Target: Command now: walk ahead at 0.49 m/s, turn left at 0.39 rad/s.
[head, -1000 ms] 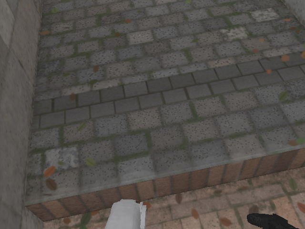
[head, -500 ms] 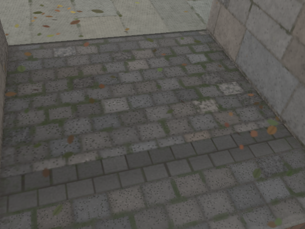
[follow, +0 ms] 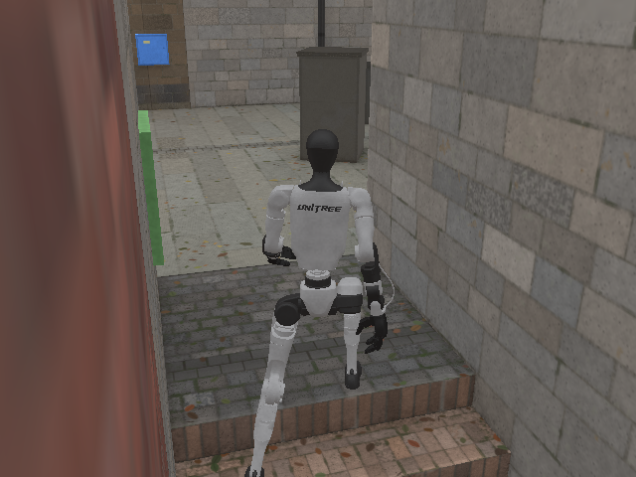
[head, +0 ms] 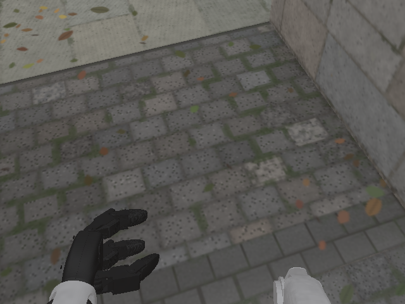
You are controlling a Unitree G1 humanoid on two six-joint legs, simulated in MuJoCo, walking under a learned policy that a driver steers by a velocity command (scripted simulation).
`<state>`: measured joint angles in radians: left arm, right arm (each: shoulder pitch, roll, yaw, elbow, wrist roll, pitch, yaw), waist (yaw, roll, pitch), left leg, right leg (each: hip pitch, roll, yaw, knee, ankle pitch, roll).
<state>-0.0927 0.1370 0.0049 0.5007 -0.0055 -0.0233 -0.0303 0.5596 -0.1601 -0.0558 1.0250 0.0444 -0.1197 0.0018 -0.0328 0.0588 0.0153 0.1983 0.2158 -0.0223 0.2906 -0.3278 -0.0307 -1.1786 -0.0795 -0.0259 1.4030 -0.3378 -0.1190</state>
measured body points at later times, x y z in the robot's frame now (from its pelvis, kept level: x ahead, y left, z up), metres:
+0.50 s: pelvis +0.34 -0.05 +0.18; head +0.35 -0.06 +0.63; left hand +0.32 +0.20 +0.05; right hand +0.57 -0.24 +0.08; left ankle +0.48 +0.03 -0.52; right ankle +0.19 -0.16 -0.55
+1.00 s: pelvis +0.63 +0.01 +0.18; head +0.66 +0.04 +0.62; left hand +0.73 +0.31 +0.09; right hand +0.77 -0.25 +0.06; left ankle +0.47 +0.01 -0.55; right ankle +0.85 -0.01 -0.53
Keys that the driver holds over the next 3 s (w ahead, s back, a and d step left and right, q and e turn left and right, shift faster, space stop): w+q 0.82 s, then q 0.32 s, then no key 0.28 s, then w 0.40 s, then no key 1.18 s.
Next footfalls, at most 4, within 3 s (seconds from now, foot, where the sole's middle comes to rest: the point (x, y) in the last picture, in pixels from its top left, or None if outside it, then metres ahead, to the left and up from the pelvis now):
0.56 left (207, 256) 0.51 0.02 -0.59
1.04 right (203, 151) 0.88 0.02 -0.59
1.44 left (163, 197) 0.71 0.15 -0.59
1.94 right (176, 121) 1.02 0.11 -0.59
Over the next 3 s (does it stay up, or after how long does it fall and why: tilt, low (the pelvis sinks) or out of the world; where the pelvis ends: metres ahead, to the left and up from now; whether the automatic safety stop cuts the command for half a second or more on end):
stays up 0.95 0.20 0.19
